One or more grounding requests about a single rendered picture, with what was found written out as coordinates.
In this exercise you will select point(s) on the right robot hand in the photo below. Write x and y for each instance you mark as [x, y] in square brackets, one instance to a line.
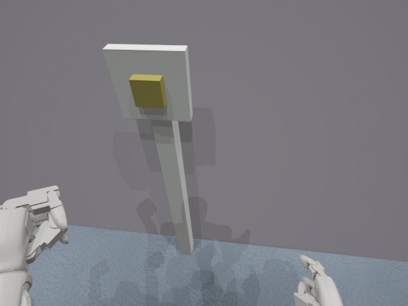
[322, 292]

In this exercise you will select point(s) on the panel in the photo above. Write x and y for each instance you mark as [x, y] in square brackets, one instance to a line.
[172, 62]

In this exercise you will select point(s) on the button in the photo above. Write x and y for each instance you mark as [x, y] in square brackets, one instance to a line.
[148, 91]

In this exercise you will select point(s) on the left robot hand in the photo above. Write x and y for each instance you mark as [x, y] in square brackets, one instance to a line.
[17, 227]

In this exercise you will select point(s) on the robot left forearm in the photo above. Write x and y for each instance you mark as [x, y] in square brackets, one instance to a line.
[14, 288]

